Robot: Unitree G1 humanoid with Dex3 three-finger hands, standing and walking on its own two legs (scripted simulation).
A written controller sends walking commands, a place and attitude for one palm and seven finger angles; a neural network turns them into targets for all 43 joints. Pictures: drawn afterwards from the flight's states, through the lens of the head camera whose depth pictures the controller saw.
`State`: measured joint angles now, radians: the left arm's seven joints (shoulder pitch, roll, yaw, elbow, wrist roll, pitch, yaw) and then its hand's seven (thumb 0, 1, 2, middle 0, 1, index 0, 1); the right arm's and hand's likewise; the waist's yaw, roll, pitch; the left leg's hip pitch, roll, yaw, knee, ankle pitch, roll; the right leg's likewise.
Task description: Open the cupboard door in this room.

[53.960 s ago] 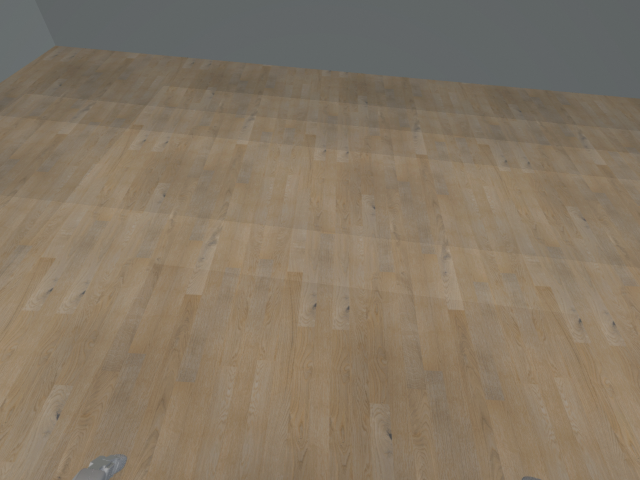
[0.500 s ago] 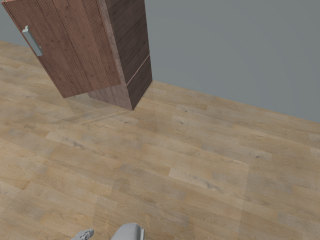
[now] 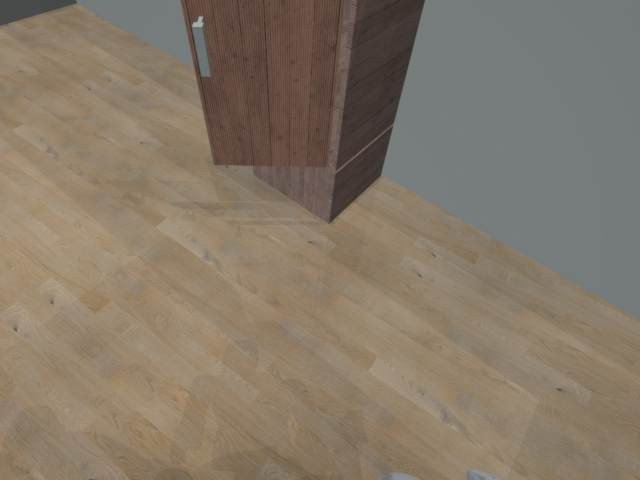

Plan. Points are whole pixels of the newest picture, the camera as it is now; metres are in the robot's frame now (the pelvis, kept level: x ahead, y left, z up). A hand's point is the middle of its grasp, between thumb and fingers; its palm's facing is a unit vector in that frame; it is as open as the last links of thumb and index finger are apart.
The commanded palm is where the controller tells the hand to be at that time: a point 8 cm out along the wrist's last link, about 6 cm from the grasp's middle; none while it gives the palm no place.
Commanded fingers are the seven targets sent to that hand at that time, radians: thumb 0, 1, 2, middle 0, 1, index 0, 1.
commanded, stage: take the last steps up to it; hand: left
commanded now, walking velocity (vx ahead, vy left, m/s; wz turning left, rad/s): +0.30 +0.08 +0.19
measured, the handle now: (203, 46) +1.05 +0.40 -0.03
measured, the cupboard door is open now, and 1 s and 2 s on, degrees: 41 41 41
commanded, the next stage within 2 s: come to a stop and stand still in 1.50 s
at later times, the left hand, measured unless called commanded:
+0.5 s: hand out of the picture +0.02 +0.13 -0.16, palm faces +0.18 -0.96 -0.19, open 7.3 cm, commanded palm none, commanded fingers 0.00 0.90 0.90 -0.20 -0.30 -0.20 -0.30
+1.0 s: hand (175, 329) +0.34 +0.28 -0.16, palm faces +0.14 -0.97 -0.20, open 7.3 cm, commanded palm none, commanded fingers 0.00 0.90 0.90 -0.20 -0.30 -0.20 -0.30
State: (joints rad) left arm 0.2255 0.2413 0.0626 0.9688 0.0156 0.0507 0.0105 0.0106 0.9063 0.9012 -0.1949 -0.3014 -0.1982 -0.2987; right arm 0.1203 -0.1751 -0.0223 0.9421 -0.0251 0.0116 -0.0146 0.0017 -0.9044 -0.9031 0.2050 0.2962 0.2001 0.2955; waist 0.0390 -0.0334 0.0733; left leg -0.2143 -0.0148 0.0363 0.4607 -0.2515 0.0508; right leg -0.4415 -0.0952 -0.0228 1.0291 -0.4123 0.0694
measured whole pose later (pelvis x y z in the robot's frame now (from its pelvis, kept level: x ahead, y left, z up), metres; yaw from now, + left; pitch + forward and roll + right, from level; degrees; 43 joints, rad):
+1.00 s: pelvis +0.27 +0.08 +0.00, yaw +4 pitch -1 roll +1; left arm 0.17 0.20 0.08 1.00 0.02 0.00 0.00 0.01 0.93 0.90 -0.19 -0.30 -0.20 -0.30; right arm 0.30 -0.16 -0.04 1.06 -0.03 -0.07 -0.03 -0.01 -0.93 -0.90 0.20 0.30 0.20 0.30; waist 0.01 -0.04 0.02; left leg -0.08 -0.04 0.22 0.34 -0.25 0.08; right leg -0.61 -0.12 -0.03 1.03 -0.16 0.01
